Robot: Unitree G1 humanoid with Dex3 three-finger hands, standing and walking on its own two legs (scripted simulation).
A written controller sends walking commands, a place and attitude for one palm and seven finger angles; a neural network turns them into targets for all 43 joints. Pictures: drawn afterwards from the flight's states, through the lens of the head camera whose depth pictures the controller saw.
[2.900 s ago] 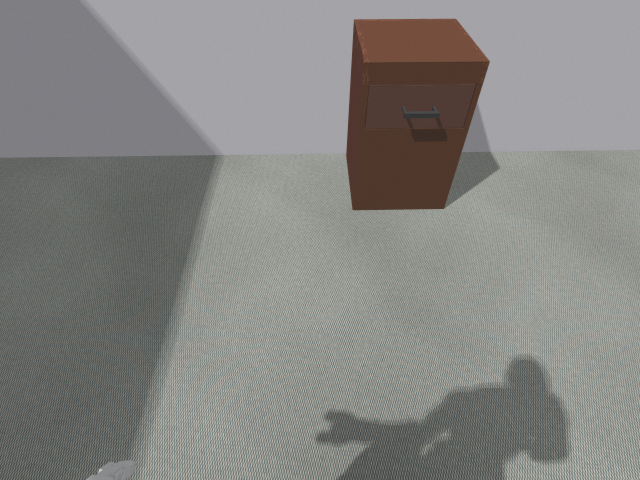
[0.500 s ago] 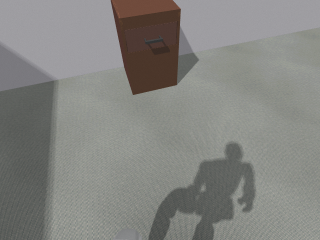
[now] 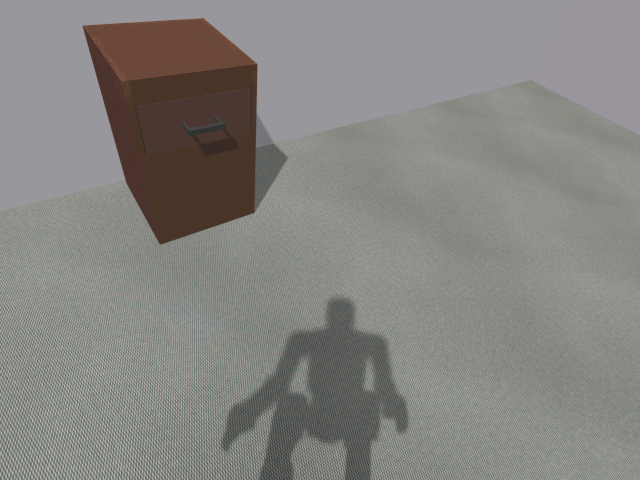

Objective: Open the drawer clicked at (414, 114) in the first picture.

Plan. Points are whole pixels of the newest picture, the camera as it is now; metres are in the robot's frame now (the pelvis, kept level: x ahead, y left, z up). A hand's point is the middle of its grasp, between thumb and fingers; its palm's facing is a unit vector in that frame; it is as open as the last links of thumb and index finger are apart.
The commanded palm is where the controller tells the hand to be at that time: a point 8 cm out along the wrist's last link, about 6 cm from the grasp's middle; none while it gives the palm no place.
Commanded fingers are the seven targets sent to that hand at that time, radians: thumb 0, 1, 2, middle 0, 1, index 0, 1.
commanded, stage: walk to a spot facing it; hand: left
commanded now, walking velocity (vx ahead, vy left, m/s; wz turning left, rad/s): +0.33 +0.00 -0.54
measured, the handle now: (204, 125) +1.20 +0.47 -0.26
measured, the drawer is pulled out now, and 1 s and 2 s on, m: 0.00 0.00 0.00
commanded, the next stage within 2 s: turn to face it in 1.44 s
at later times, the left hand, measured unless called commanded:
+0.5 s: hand (262, 370) +0.35 +0.11 -0.21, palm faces -0.28 -0.95 -0.09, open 7.4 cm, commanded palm none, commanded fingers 0.00 0.90 0.90 -0.20 -0.30 -0.20 -0.30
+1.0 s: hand (250, 292) +0.51 +0.16 -0.20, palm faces -0.35 -0.92 -0.16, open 7.4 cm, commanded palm none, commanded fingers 0.00 0.90 0.90 -0.20 -0.30 -0.20 -0.30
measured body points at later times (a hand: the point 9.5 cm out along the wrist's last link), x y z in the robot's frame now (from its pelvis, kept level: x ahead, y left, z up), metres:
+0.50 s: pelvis +0.21 -0.01 -0.03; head +0.24 +0.01 +0.41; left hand +0.36 +0.16 -0.19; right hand +0.00 -0.14 -0.16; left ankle +0.02 +0.08 -0.66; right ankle +0.23 -0.06 -0.75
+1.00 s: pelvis +0.47 -0.02 -0.02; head +0.50 -0.01 +0.43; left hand +0.53 +0.21 -0.18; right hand +0.47 -0.26 -0.15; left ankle +0.56 +0.06 -0.75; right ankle +0.30 -0.07 -0.64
